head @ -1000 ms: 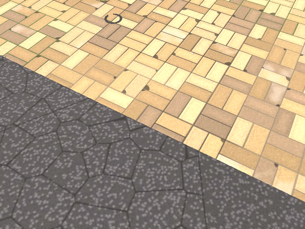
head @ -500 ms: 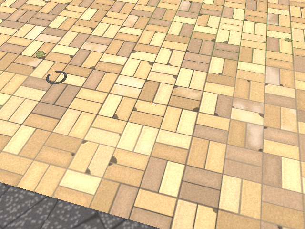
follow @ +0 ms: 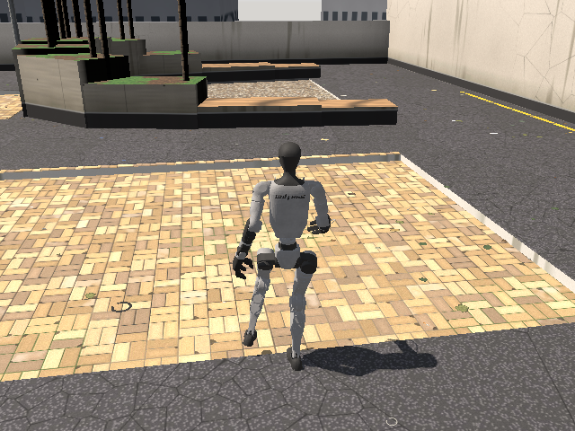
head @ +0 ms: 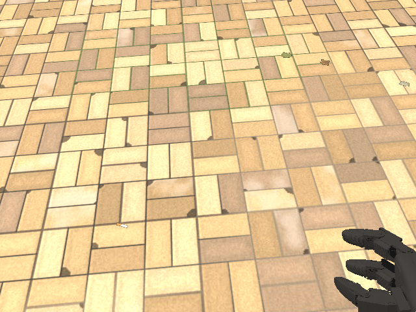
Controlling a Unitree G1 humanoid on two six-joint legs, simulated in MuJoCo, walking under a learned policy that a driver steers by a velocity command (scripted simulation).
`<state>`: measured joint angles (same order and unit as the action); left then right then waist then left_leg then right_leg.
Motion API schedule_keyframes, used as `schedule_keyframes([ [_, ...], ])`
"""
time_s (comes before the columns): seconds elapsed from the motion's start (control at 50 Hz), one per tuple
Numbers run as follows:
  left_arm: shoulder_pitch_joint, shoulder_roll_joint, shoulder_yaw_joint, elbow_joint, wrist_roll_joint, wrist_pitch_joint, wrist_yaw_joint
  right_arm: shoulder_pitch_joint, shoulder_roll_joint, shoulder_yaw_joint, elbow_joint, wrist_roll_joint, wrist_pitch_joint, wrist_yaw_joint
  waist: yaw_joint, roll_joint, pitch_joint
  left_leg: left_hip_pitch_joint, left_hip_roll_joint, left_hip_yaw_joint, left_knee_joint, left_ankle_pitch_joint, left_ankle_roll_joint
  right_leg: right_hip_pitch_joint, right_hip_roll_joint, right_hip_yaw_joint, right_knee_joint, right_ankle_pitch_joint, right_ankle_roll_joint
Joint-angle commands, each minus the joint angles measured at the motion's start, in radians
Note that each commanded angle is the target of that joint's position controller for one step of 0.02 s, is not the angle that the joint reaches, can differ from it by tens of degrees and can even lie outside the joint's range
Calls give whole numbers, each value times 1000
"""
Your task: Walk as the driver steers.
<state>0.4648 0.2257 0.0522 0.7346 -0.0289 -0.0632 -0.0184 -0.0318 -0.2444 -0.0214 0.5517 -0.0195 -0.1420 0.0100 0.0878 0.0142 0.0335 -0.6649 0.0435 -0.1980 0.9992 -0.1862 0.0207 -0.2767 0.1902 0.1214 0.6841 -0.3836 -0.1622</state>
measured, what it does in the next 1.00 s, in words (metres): goes down: left foot 0.10 m lower, then right foot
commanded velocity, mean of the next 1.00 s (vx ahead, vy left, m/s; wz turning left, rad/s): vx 1.00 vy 0.00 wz -0.15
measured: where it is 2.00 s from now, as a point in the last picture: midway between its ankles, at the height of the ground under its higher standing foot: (235, 88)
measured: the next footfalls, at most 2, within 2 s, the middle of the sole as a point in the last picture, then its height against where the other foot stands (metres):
left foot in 0.22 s outside the picture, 0.10 m lower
right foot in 0.66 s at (297, 271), level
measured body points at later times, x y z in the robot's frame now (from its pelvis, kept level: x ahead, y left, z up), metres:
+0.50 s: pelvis +0.42 +0.05 -0.09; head +0.43 +0.04 +0.36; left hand +0.72 +0.16 -0.15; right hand +0.22 -0.14 -0.23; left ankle +0.35 +0.20 -0.82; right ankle +0.50 -0.14 -0.74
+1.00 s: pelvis +0.82 -0.10 -0.10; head +0.84 -0.08 +0.35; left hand +0.85 +0.19 -0.23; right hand +1.00 -0.38 -0.16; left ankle +1.05 +0.01 -0.75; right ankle +0.64 -0.19 -0.82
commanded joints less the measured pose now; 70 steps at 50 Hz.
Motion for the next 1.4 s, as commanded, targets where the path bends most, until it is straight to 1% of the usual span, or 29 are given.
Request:
schedule_keyframes([
  [0.02, -100, 145, 41, -71, -23, -3, 56, -19, -86, -36, -48, -30, -8, 21, -42, 16, -21, 184, -52, 91, -319, 444, -6, -207, -119, 249, -171, 69, -106],
  [0.06, -48, 152, 42, -38, -25, 19, 59, -99, -31, -27, -78, -8, -16, 44, 14, -37, -24, 328, -112, 118, -458, 526, -14, -226, -111, 270, -163, -63, -67],
  [0.14, -57, 117, 41, -14, -33, 22, 67, -99, -102, -68, -90, 55, -29, 36, 8, -135, 27, 315, -35, 18, -649, 446, -28, -11, -149, 382, -30, -107, -34],
  [0.2, -121, 115, 38, -22, -8, 33, 53, 292, -156, -122, 36, 68, -41, 22, -178, -102, -144, 729, 45, 34, -658, 467, -63, -16, -87, 269, 438, 71, 29],
  [0.22, -158, 39, 11, -52, 22, 24, 30, 523, -150, -118, 93, 60, -31, 26, -264, -46, -248, 1070, 117, -22, -426, 276, -60, -310, -78, 248, 724, -230, 42],
  [0.24, -2, -53, -21, -63, 18, 6, 17, 606, -187, -117, 102, 23, -15, 25, -216, 270, -307, 1262, 172, -141, -239, 339, -68, -611, -46, 235, 1091, -377, 50],
  [0.26, 140, 0, -24, -115, -96, -14, 28, 554, -314, -143, 117, 11, -16, 36, -121, 584, -368, 1304, 444, -633, -507, -39, 151, -837, -117, 133, 1231, -241, 96],
  [0.28, -14, 81, -15, -109, -94, -14, 46, 478, -221, -135, 101, 9, 0, 25, -163, 314, -265, 1130, 430, -746, -719, -675, 214, -883, -208, 70, 1157, -48, 98],
  [0.3, -220, 161, 10, -126, -46, -2, 56, 436, -115, -100, 109, 3, 8, 12, -202, 19, -79, 913, 366, -602, -790, -584, 182, -819, -223, 12, 1109, 17, 93],
  [0.32, -262, 144, 12, -151, -19, 6, 53, 373, -94, -81, 122, -1, -5, 2, -168, -22, -14, 752, 358, -530, -757, -386, 172, -764, -268, 62, 1073, 97, 92],
  [0.38, -260, 78, 13, -167, -12, 21, 25, 310, -23, -51, 199, 20, -14, 1, -73, 69, 86, 443, 154, -91, -776, -35, 60, -555, -320, 90, 723, 175, 94],
  [0.5, -490, 18, -31, -246, 35, -21, -10, 469, -105, -51, 281, 46, 15, -5, -107, -40, 91, 529, 150, 13, -857, 316, 162, -557, -271, -90, 215, 374, 94],
  [0.56, -653, 8, -37, -293, 15, -50, -41, 590, -113, -36, 325, 54, 30, -13, -168, -7, 113, 606, 167, 23, -886, 435, 170, -438, -217, -142, 12, 406, 106],
  [0.62, -557, 111, 11, -283, 3, -68, -35, 594, -164, -29, 341, 39, 41, -20, -68, 137, -34, 672, 170, 62, -687, 989, 142, -90, -117, -168, -90, 320, 72],
  [0.66, -122, 211, 62, -184, -5, -53, 1, 479, -210, -34, 313, 21, 41, -17, 191, 198, -240, 362, 114, 82, -212, 900, 83, 513, -219, -59, -79, 312, 23],
  [0.68, 61, 308, 77, -125, 10, -41, 21, 511, -73, -3, 264, -27, 29, -17, 158, -82, -437, 134, -6, 94, 155, -6, 69, 833, -478, 242, -36, 219, 18],
  [0.7, 45, 266, 58, -123, 49, -54, 5, 636, -26, 8, 256, 69, 8, -8, 79, -300, -611, -68, -48, -20, 396, -304, 70, 927, -646, 704, -243, -113, -129],
  [0.74, -65, 129, 33, -85, 29, -55, 7, 395, -104, -24, 204, 99, 20, -24, 79, -136, -198, -219, 43, 64, 413, -141, 57, 592, -551, 438, -373, -95, -64],
  [0.78, -184, 62, 17, -51, 49, -65, -3, 371, -57, -29, 201, 63, 53, -24, -32, -38, -47, -113, 110, 74, 370, -66, 47, 285, -483, 227, -446, 105, -38],
  [0.84, -289, 27, 19, -17, 27, -68, -12, 386, 1, -24, 176, 78, 113, -8, -122, -102, 47, -75, 171, 71, 325, -90, 29, 88, -470, -5, -527, 230, 7],
  [1.0, -250, 215, 52, 18, 31, -74, 25, 129, -70, -22, 68, 44, 98, 55, -93, 23, 115, 50, 73, 274, -174, 365, 67, 142, -389, -368, -564, 575, 76],
  [1.08, -257, 339, 78, -4, 15, -20, 28, 383, -225, -90, 87, 74, 122, 57, -281, -144, -79, 399, -96, 396, -167, 64, 152, 316, -445, -371, -72, 1496, 89],
  [1.1, -305, 329, 74, -20, 11, -19, 25, 632, -306, -133, 155, 67, 136, 44, -403, -113, -183, 744, -107, 334, -237, 86, 197, 156, -419, -347, 251, 1412, 102],
  [1.12, -304, 171, 29, -20, 24, -39, 17, 671, -330, -135, 200, 75, 149, 27, -363, 130, -100, 870, -40, 147, -280, 62, 237, -128, -241, -317, 721, 327, 151],
  [1.14, -139, 38, -17, -110, 13, -87, 2, 535, -368, -117, 132, 40, 119, 33, -127, 436, -256, 1084, 139, -481, -517, -249, 456, -514, -86, -109, 1013, -219, 166],
  [1.16, -249, 170, -8, -139, 6, -126, -3, 521, -280, -105, 86, 35, 97, 39, -210, 236, -323, 1076, 201, -698, -729, -511, 426, -567, -138, 42, 944, -104, 108],
  [1.2, -377, 176, -3, -157, -4, -135, 13, 456, -224, -89, 89, 26, 56, 49, -138, -107, -89, 752, 170, -603, -791, -436, 330, -518, -209, 28, 744, 30, 88],
  [1.28, -324, 166, 8, -137, 37, -79, 22, 332, -170, -68, 61, 39, 45, 19, -38, -69, 8, 410, 35, -308, -779, -125, 319, -337, -277, 32, 471, 76, 174],
  [1.4, -610, 80, -10, -254, 30, -78, 7, 409, -187, -79, 108, 57, 72, -25, -174, 34, 43, 211, -71, -151, -761, -41, 213, -77, -163, -83, -89, 515, 243],
])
